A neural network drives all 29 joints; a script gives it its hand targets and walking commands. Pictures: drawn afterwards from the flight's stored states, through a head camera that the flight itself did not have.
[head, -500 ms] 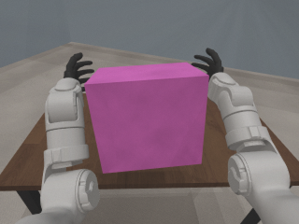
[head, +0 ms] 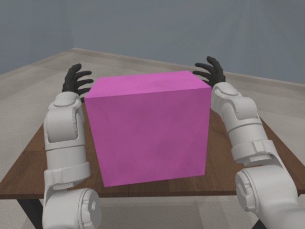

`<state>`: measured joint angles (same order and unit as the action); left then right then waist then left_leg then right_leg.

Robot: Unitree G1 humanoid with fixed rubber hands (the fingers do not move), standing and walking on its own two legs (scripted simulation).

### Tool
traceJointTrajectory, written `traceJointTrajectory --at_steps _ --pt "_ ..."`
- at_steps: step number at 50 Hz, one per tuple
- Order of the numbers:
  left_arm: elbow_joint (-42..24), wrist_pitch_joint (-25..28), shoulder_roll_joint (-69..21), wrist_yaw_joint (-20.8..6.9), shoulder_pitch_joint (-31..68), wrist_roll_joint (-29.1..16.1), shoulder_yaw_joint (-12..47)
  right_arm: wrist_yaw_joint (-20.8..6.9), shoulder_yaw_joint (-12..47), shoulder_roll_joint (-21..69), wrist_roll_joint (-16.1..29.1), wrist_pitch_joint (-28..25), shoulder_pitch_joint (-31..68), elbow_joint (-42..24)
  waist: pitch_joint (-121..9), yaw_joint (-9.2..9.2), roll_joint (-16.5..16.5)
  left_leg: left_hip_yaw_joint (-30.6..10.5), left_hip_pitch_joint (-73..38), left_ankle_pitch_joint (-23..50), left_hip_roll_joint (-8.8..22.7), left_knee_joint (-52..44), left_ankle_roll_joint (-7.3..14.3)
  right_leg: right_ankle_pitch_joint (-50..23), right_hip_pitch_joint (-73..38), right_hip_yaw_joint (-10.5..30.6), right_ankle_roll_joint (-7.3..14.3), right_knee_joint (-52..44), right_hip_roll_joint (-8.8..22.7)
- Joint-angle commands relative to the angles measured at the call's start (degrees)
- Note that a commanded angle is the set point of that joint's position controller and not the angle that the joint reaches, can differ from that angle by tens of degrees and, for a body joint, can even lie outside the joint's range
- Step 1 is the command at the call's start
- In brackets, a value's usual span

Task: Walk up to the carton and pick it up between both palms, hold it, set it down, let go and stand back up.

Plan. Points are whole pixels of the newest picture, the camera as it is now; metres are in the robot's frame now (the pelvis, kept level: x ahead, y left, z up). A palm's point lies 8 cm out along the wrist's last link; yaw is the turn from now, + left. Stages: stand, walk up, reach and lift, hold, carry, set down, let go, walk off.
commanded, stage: hold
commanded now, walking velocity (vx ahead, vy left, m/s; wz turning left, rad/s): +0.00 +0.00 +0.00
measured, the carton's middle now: (149, 124) +0.35 -0.01 +0.17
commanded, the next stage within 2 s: none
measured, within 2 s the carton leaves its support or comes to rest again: neither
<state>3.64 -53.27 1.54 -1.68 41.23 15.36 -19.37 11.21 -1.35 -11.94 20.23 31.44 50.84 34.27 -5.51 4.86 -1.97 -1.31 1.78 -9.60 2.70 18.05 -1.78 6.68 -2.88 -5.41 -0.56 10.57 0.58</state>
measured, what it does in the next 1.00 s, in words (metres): stands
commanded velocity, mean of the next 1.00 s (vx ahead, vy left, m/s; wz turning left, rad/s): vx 0.00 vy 0.00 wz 0.00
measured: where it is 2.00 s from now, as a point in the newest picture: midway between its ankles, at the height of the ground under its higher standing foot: outside the picture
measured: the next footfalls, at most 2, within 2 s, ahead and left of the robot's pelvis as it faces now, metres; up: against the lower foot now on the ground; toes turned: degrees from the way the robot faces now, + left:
none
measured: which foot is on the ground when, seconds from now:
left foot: down 0.00-1.00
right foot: down 0.00-1.00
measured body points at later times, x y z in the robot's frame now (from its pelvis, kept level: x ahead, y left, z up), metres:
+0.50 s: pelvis +0.00 +0.00 +0.00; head -0.09 +0.03 +0.44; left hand +0.37 +0.18 +0.27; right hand +0.38 -0.17 +0.30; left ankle +0.01 +0.13 -0.75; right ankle +0.00 -0.12 -0.75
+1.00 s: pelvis +0.00 +0.00 +0.00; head -0.09 +0.03 +0.44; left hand +0.36 +0.18 +0.28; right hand +0.38 -0.16 +0.30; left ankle +0.01 +0.13 -0.75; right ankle +0.00 -0.12 -0.75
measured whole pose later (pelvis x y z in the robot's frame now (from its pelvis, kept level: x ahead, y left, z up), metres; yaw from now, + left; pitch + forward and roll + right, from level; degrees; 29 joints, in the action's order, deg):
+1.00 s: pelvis +0.00 +0.00 +0.00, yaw +0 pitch -6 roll -1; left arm 4.5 -55.2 2.1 -1.8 44.4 15.6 -20.0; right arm 11.8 -1.4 -13.3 21.8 34.1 55.1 36.2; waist -7.1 4.4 -1.8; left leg -1.2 2.4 -9.7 2.4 17.8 -1.5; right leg 6.5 -2.3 -5.2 -0.8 10.0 0.8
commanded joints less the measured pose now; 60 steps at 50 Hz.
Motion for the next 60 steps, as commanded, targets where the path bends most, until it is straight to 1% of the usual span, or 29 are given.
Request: traceJointTrajectory --at_steps 1,3,6,7,8,10,12,14,15,17,19,22,23,25,27,29,32,34,37,39,43,46,47,48,53,54,56,58,60 --pt "-7.92 4.51 -21.56 -7.8 43.33 -10.76 23.66 -4.41 10.51 22.17 5.16 -0.59 40.03 -13.64 -15.4 0.71 3.38 3.15 -2.77 14.09 -6.22 -1.12 -1.75 -6.86 -1.91 0.43 -0.56 -0.49 -4.38" --pt "-7.17 4.5 -21.26 -7.73 44.48 -10.88 22.99 -4.45 9.85 21.94 5.12 -0.48 41.19 -12.62 -14.95 0.96 3.28 3.04 -0.64 11.8 -6.14 -1.75 -1.58 -5.67 -2.51 0.57 -0.52 -0.54 -4.21" --pt "-6.67 4.34 -20.97 -7.82 44.59 -11.08 22.45 -4.38 9.12 21.76 5.44 -0.04 41.66 -11.9 -15.61 0.94 3.73 3.03 -1.46 12.31 -6.22 -2.02 -1.61 -6.12 -2.3 0.75 -0.69 -0.53 -4.37" --pt "-7.09 4.22 -20.82 -7.98 44.86 -10.99 22.05 -4.34 9.17 21.52 5.55 0.2 41.84 -11.67 -16.32 0.5 3.43 3.07 -1.45 12.7 -6.34 -1.85 -1.61 -6.18 -2.51 0.62 -0.67 -0.64 -4.23" --pt "-7.34 4.2 -21.14 -8.05 45.51 -11.28 22.37 -4.41 9.56 22.11 5.73 0.31 42.2 -11.75 -17.18 0.77 3.02 2.94 -1.14 13.36 -6.26 -1.74 -1.51 -6.81 -2.52 0.52 -0.72 -0.39 -4.39" --pt "-7.18 4.14 -20.66 -8.37 46.19 -10.97 22.43 -4.32 9.25 21.39 5.92 0.58 42.36 -10.98 -17.87 1.19 3.64 3.2 -1.32 14.33 -6.53 -1.38 -1.86 -8.1 -2.84 0.54 -0.7 -0.25 -4.46" --pt "-6.96 3.96 -20.31 -8.47 45.93 -10.7 21.77 -4.23 9.23 21.07 6.19 0.89 42.36 -10.7 -18.0 0.98 4.02 3.08 -1.96 14.31 -6.45 -1.4 -1.84 -7.97 -2.71 0.76 -0.74 -0.21 -4.55" --pt "-6.27 3.8 -20.39 -8.58 45.19 -10.76 21.09 -4.27 8.66 20.89 6.07 1.06 42.61 -10.84 -17.48 0.46 3.29 2.84 -1.81 14.61 -6.3 -1.61 -1.98 -7.44 -2.72 0.73 -0.59 -0.55 -4.61" --pt "-6.6 3.7 -20.28 -8.65 46.07 -10.55 21.37 -4.36 8.88 20.99 6.19 1.23 42.96 -10.06 -16.94 0.4 3.74 2.98 -1.0 14.8 -6.41 -1.88 -2.01 -7.97 -2.8 0.7 -0.51 -0.4 -4.79" --pt "-5.52 3.71 -19.79 -8.65 46.07 -10.2 20.28 -4.61 8.88 20.93 6.68 1.38 43.17 -8.79 -16.21 -0.12 3.67 3.13 -0.19 12.67 -6.39 -2.08 -1.88 -6.01 -2.76 0.79 -0.61 -0.55 -4.44" --pt "-5.32 3.85 -19.66 -8.59 46.66 -9.8 20.14 -4.83 8.63 20.71 6.42 1.34 42.92 -7.58 -16.26 0.2 3.54 3.13 -0.34 12.33 -6.24 -2.04 -1.68 -5.39 -2.77 0.71 -0.39 -0.5 -4.61" --pt "-5.08 4.07 -20.38 -8.59 46.91 -9.77 19.94 -5.06 9.04 21.49 6.43 0.99 44.25 -8.94 -16.84 -0.43 3.13 2.98 -0.32 12.95 -6.11 -2.06 -1.48 -5.92 -2.79 0.58 -0.49 -0.24 -4.56" --pt "-5.42 4.12 -20.53 -8.46 47.22 -9.78 20.03 -5.03 8.7 21.3 6.37 0.94 43.96 -9.08 -16.94 -0.21 3.82 3.08 -0.34 13.68 -6.28 -2.07 -1.56 -6.99 -3.14 1.03 -0.44 -0.17 -4.56" --pt "-7.06 4.5 -20.88 -8.41 47.09 -10.18 20.65 -5.06 8.97 21.71 6.5 0.71 43.14 -9.31 -18.5 -0.24 3.68 3.03 -1.5 15.92 -6.13 -1.35 -2.03 -8.2 -3.69 1.12 -0.48 -0.01 -4.84" --pt "-8.26 4.57 -20.67 -8.26 47.55 -10.12 21.47 -5.09 9.55 21.64 6.79 0.78 42.81 -9.35 -19.3 -0.07 4.06 3.27 -2.19 17.37 -6.29 -1.32 -2.0 -9.55 -4.24 1.38 -0.3 -0.1 -4.82" --pt "-8.7 4.3 -20.47 -8.24 46.49 -10.39 21.74 -4.89 9.71 21.26 7.02 0.72 43.12 -11.0 -18.87 -0.3 4.48 3.11 -2.24 17.91 -6.38 -1.26 -1.95 -10.01 -4.73 1.39 -0.37 -0.19 -4.76" --pt "-8.52 3.82 -20.41 -8.38 45.74 -10.65 21.52 -4.64 9.76 21.15 7.03 1.02 42.69 -11.36 -17.84 -0.46 3.66 3.17 -0.83 16.39 -6.26 -1.66 -1.95 -8.86 -5.05 1.33 -0.57 -0.37 -4.65" --pt "-8.65 4.03 -20.04 -8.58 45.56 -10.74 21.7 -4.47 10.06 21.32 7.09 1.04 42.46 -11.53 -18.02 -0.17 2.8 3.33 -1.29 16.36 -6.28 -1.73 -1.63 -9.81 -5.24 1.54 -0.83 -0.43 -4.46" --pt "-9.36 3.98 -20.46 -8.77 45.99 -11.05 22.18 -4.2 10.01 21.46 7.27 1.31 42.21 -12.38 -18.82 0.42 3.71 3.0 -1.67 17.02 -6.41 -1.45 -1.82 -10.37 -5.01 1.81 -0.59 -0.18 -4.4" --pt "-9.4 3.86 -20.68 -8.8 45.43 -11.14 22.72 -4.14 10.41 21.31 7.58 1.31 42.55 -13.47 -19.19 0.32 4.36 2.8 -2.06 18.01 -6.46 -1.04 -2.19 -10.72 -4.68 1.5 -0.42 -0.15 -4.67" --pt "-9.81 3.28 -20.43 -8.64 45.1 -11.21 22.53 -4.1 10.42 20.64 8.02 1.65 41.97 -12.92 -17.59 0.12 4.05 2.83 -2.27 18.4 -6.13 -1.16 -2.28 -9.52 -4.31 1.4 -0.23 -0.66 -4.83" --pt "-9.01 3.22 -20.22 -8.66 45.66 -11.21 22.2 -4.16 10.21 20.54 7.74 1.93 42.76 -12.84 -17.6 0.21 3.02 2.87 -0.88 16.16 -6.18 -1.32 -1.81 -9.02 -4.85 1.73 -0.34 -0.39 -4.51" --pt "-8.6 3.18 -20.21 -8.6 45.23 -11.09 21.55 -4.18 10.45 20.63 7.94 1.95 43.22 -12.96 -17.22 -0.28 2.83 2.65 -0.68 16.05 -6.05 -1.66 -1.78 -9.17 -4.84 1.56 -0.5 -0.45 -4.58" --pt "-8.86 3.15 -20.27 -8.6 45.29 -11.09 21.79 -4.16 10.39 20.81 7.78 1.95 43.36 -13.5 -17.42 -0.05 2.84 2.62 -0.44 15.67 -6.05 -1.73 -1.65 -8.75 -4.69 1.63 -0.63 -0.36 -4.48" --pt "-7.68 3.09 -19.89 -8.76 46.43 -10.24 21.04 -4.58 9.57 20.81 7.47 2.01 43.25 -10.15 -15.9 -0.41 4.05 2.92 -0.36 14.69 -6.21 -1.88 -1.92 -7.71 -3.47 1.73 -0.35 -0.35 -4.08" --pt "-7.6 3.13 -20.21 -8.69 46.21 -10.09 21.17 -4.61 9.47 20.95 7.25 1.9 43.38 -10.03 -16.21 -0.57 4.03 2.74 -0.45 14.74 -6.03 -2.05 -1.78 -7.72 -3.6 1.56 -0.38 -0.38 -4.18" --pt "-8.32 3.33 -20.22 -8.61 46.33 -10.64 21.25 -4.79 9.17 20.79 7.12 1.7 43.33 -10.47 -18.07 -0.1 3.24 2.92 -0.77 15.46 -6.02 -1.77 -1.8 -8.5 -4.43 1.61 -0.46 -0.12 -4.33" --pt "-8.54 3.3 -20.02 -8.63 46.75 -10.61 20.95 -4.71 9.48 20.68 7.32 1.69 43.9 -11.13 -17.73 -0.48 3.08 2.82 -0.92 15.84 -6.23 -2.03 -1.74 -9.72 -5.1 1.57 -0.61 -0.27 -4.26" --pt "-8.72 3.26 -19.61 -8.62 46.42 -10.47 21.1 -4.66 9.43 20.52 7.43 1.94 43.11 -10.98 -17.54 -0.37 2.99 2.62 -0.68 15.54 -6.11 -1.85 -1.51 -8.86 -4.92 1.57 -0.55 -0.14 -4.46"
